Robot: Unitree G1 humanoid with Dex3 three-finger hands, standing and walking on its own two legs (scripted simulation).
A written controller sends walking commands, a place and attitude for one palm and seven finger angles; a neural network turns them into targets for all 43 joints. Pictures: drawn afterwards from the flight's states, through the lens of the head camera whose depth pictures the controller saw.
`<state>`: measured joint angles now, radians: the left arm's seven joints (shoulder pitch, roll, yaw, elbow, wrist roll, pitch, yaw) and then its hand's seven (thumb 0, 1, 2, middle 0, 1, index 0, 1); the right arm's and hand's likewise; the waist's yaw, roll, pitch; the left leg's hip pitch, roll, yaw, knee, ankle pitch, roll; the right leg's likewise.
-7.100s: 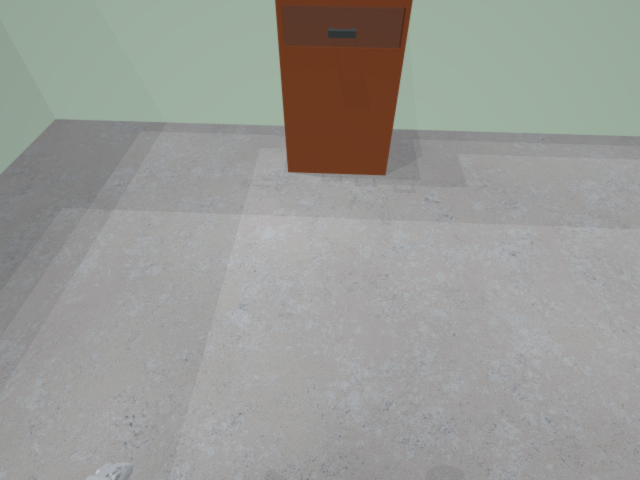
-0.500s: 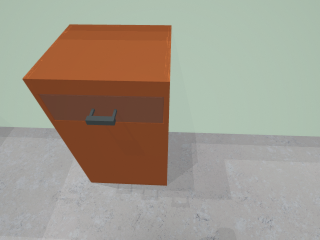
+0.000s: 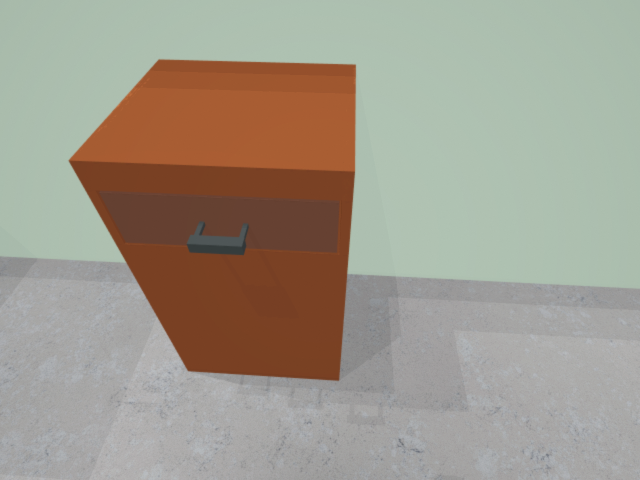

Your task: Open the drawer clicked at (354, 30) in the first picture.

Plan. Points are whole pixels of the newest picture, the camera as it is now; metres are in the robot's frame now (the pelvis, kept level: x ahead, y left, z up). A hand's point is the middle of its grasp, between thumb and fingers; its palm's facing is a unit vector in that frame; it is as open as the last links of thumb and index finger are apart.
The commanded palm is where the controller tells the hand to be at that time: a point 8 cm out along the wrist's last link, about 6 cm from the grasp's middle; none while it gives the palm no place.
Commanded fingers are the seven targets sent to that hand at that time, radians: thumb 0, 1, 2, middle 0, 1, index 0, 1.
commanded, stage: look again from close up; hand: left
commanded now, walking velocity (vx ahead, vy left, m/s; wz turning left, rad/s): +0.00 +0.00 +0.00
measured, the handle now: (219, 236) +0.55 +0.23 -0.06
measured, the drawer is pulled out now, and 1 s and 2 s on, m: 0.00 0.00 0.00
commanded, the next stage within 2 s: raise the hand with hooked fingers in 0.24 s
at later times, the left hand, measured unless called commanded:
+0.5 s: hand out of the picture +0.13 +0.22 -0.09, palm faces -0.11 -0.78 -0.61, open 7.4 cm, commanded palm +0.12 +0.23 -0.05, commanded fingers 0.00 0.69 0.81 -0.22 -0.44 -0.22 -0.44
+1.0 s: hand (156, 420) +0.20 +0.22 -0.03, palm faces +0.07 -0.08 -0.99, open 10.0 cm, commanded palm +0.18 +0.22 +0.02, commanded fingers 0.00 0.11 0.56 -0.26 -0.81 -0.26 -0.81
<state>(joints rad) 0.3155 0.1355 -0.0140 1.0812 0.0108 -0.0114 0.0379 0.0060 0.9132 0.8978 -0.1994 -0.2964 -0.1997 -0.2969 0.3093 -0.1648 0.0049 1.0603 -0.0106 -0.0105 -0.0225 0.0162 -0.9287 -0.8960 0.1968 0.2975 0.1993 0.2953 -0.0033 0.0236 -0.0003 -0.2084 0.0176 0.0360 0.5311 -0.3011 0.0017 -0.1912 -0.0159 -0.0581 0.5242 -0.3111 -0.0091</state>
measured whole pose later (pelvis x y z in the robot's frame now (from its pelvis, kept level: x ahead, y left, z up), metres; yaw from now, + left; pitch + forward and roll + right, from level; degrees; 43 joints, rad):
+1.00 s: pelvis -0.01 -0.03 -0.05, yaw +1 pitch +11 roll +2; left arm 0.34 0.36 -0.02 -0.04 1.02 -0.01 0.42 0.00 0.31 0.65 -0.26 -0.67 -0.26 -0.67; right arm 0.04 -0.21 0.00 0.52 -0.07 0.09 0.02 0.01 -0.90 -0.90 0.20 0.30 0.20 0.30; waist 0.10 0.02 -0.12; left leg -0.67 0.03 0.02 0.94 -0.46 -0.04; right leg -0.67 -0.02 -0.07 0.98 -0.51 -0.05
